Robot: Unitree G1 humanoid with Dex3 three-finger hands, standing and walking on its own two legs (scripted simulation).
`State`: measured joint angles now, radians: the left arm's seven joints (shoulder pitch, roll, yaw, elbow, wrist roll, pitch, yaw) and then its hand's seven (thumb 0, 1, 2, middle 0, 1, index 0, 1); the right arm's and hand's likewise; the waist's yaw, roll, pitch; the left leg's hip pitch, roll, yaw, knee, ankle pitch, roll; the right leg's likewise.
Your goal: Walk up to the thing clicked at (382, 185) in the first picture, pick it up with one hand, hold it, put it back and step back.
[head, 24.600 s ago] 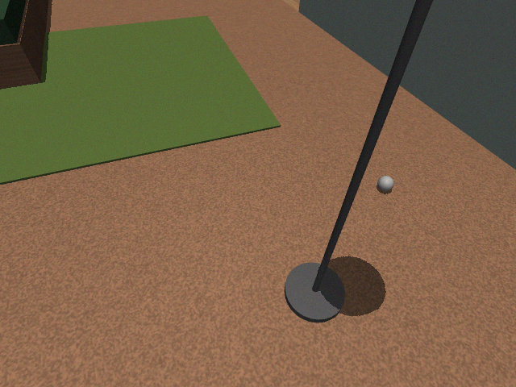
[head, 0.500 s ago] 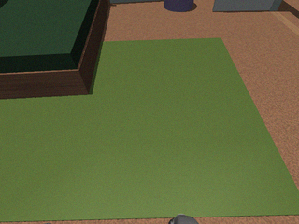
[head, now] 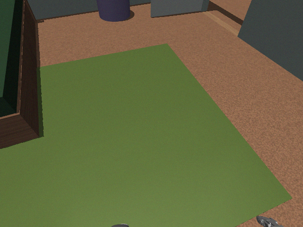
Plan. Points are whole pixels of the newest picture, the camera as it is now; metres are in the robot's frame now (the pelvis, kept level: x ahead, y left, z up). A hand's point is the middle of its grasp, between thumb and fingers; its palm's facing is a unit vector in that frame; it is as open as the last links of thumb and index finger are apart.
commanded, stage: walk up
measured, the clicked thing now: out of the picture -0.11 -1.45 -0.72
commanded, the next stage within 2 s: none
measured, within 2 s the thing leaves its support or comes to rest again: neither
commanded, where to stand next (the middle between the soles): +0.16 +0.02 m, yaw -109 degrees
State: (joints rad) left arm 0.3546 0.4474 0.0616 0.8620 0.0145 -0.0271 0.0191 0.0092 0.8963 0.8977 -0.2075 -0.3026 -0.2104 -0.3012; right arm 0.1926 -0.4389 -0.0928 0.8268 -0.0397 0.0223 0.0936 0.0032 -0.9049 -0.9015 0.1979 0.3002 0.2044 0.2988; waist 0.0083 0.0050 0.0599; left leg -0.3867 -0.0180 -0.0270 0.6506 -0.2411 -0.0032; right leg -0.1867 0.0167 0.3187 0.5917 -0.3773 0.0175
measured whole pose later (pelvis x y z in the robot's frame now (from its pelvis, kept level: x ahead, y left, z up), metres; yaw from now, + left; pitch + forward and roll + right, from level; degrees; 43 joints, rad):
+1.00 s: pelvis +0.16 +0.19 -0.01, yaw -55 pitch -1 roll -1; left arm 0.19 0.45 0.12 0.67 0.07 0.07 -0.13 0.01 0.91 0.90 -0.20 -0.30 -0.20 -0.30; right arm 0.30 -0.53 -0.13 0.82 -0.01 -0.01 -0.04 0.00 -0.90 -0.90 0.20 0.30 0.21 0.30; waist -0.02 0.07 0.14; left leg -0.33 0.27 0.18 0.87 -0.48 -0.04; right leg -0.39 -0.02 0.00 0.73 -0.32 0.01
